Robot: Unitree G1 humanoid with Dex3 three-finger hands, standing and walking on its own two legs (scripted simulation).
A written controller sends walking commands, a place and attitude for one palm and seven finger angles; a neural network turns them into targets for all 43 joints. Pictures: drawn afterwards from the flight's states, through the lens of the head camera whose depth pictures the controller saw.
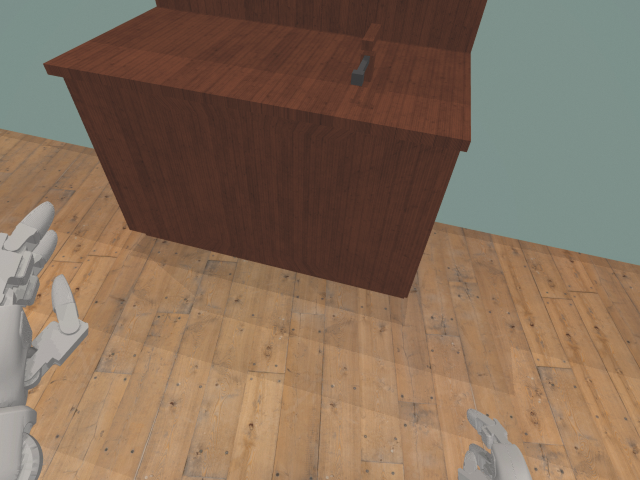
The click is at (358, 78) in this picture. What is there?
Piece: tap's lever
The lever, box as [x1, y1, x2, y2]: [351, 69, 364, 85]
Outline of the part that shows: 354,69 351,76 351,84 361,85 364,71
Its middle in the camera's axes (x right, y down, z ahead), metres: +0.09 -0.40 +0.96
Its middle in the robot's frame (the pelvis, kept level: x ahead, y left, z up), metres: +1.00 -0.03 +0.07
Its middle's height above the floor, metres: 0.84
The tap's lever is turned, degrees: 0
